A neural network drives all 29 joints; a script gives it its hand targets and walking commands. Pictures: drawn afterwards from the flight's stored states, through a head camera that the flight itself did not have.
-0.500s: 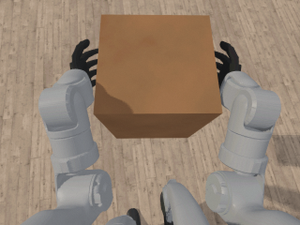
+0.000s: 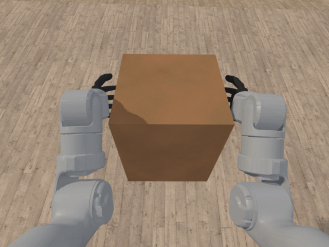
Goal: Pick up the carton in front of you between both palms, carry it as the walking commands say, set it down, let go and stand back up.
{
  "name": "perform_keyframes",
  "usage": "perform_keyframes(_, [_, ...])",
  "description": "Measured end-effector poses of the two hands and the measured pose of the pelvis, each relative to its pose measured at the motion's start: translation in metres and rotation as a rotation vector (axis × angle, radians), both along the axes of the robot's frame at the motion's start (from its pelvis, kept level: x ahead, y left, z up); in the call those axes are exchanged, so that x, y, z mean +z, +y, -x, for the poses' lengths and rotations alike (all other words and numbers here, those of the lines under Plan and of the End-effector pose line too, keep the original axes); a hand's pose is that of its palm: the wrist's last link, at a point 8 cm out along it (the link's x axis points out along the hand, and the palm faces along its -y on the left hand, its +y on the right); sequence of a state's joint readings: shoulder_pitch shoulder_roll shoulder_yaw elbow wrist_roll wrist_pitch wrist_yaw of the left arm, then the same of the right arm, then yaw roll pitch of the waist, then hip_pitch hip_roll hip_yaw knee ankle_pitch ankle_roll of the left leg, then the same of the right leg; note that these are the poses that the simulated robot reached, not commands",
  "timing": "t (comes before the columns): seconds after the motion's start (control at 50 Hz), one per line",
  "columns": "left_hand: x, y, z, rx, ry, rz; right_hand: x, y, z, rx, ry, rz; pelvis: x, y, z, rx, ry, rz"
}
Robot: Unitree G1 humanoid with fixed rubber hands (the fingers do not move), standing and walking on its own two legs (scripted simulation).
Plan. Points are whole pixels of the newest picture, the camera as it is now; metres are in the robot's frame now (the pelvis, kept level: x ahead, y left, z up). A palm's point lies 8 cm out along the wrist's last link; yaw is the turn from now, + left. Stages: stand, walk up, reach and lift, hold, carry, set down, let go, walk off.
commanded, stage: carry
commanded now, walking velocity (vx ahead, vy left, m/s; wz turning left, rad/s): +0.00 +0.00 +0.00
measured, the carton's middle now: (168, 122) +0.38 +0.01 +0.10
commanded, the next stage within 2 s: none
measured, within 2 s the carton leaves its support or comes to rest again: neither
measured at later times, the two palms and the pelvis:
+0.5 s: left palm (104, 115) +0.37 +0.16 +0.13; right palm (231, 118) +0.37 -0.14 +0.13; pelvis +0.03 +0.01 +0.00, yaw +0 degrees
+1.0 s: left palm (103, 119) +0.36 +0.16 +0.13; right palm (235, 123) +0.35 -0.14 +0.14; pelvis +0.01 +0.01 +0.00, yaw +0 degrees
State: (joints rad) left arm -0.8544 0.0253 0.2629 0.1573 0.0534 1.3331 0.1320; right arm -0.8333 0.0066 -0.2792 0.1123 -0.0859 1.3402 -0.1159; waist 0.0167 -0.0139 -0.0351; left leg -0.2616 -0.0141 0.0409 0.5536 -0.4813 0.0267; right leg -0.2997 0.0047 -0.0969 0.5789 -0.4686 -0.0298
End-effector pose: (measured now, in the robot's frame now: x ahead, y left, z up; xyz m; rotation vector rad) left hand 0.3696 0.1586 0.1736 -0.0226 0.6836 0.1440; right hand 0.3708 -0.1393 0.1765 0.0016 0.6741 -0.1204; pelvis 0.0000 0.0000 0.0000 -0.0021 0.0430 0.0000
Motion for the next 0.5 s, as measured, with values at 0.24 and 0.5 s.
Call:
perform_keyframes(0.24, [-0.051, -0.006, -0.008, -0.058, 0.126, -0.044, -0.056, -0.007, 0.003, -0.014, 0.126, 0.012, -0.002, 0.009, -0.025, -0.008, -0.022, 0.007])
perform_keyframes(0.5, [-0.046, 0.001, -0.005, -0.037, 0.065, -0.041, -0.047, 0.0, -0.003, 0.005, 0.065, 0.018, -0.001, 0.01, -0.03, -0.006, -0.029, 0.007])
